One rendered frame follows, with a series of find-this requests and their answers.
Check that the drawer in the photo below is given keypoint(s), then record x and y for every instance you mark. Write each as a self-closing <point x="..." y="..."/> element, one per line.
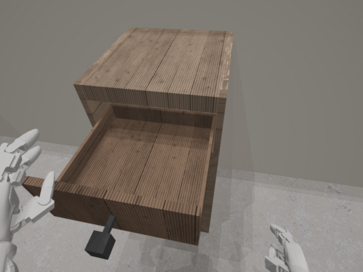
<point x="147" y="166"/>

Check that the left robot hand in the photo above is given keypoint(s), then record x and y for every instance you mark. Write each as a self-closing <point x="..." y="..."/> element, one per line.
<point x="14" y="161"/>

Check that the cabinet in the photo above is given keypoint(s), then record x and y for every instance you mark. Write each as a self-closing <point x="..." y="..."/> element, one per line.
<point x="175" y="69"/>

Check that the right robot hand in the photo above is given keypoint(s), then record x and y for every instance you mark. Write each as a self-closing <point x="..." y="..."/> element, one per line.
<point x="290" y="258"/>

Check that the handle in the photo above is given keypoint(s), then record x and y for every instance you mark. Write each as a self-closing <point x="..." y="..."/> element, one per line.
<point x="101" y="244"/>

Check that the left robot forearm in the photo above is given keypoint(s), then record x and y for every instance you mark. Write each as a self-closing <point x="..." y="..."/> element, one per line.
<point x="7" y="253"/>

